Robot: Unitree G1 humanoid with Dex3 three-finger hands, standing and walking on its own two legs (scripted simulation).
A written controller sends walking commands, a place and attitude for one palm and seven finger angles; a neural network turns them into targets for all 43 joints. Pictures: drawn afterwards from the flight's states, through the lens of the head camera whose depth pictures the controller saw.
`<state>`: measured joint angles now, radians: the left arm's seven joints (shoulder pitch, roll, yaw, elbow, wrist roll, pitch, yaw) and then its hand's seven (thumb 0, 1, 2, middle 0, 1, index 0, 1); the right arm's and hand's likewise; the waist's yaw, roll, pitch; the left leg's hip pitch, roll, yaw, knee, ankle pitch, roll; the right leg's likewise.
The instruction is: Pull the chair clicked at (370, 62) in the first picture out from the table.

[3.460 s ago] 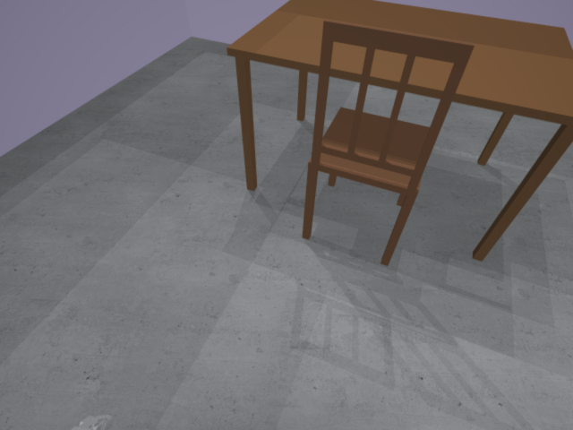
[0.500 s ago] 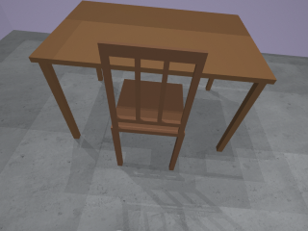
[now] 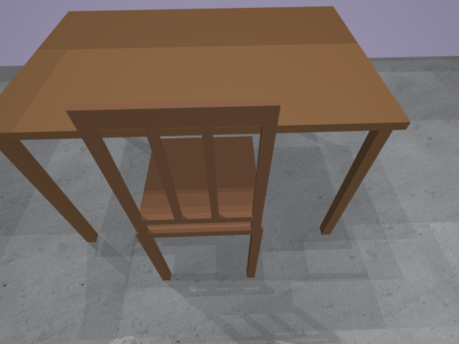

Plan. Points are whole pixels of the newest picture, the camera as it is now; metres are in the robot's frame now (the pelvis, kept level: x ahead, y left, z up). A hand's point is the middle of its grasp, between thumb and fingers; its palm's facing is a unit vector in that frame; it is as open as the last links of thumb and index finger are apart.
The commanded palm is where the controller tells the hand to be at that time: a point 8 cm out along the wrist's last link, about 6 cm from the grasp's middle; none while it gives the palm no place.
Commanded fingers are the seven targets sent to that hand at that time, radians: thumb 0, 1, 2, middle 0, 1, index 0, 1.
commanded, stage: come to a stop and stand still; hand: left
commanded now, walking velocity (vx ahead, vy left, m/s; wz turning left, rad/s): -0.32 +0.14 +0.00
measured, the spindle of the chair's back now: (167, 180) +0.48 +0.16 -0.06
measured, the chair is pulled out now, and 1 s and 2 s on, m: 0.00 0.00 0.00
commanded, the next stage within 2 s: look again from close up in 1.02 s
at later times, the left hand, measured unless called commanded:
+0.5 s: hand out of the picture +0.03 +0.20 -0.16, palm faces +0.07 -0.97 -0.22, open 7.3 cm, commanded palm none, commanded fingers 0.00 0.90 0.90 -0.20 -0.30 -0.20 -0.30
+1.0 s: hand out of the picture -0.02 +0.14 -0.16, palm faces +0.04 -0.98 -0.19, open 7.4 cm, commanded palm none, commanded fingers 0.00 0.90 0.90 -0.20 -0.30 -0.20 -0.30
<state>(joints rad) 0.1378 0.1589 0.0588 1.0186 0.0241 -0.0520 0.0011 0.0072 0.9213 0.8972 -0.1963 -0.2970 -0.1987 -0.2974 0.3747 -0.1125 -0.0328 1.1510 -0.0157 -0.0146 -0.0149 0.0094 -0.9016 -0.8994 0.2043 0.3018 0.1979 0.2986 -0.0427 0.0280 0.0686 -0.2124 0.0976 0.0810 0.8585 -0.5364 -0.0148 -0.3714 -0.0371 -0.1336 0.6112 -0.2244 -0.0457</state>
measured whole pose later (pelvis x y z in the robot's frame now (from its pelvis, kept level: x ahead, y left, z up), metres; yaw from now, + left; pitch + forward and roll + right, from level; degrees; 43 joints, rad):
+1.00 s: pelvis -0.02 -0.03 +0.01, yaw +2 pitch -2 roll +0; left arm 0.34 0.15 -0.01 1.04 0.02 0.00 0.03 0.01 0.91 0.90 -0.20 -0.30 -0.20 -0.30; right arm 0.34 -0.16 -0.01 1.08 -0.02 0.01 0.00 0.01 -0.91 -0.90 0.20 0.30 0.19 0.30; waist -0.02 0.00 0.00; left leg -0.30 0.04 0.05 0.50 -0.16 -0.01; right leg -0.17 0.00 -0.06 0.53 -0.33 -0.02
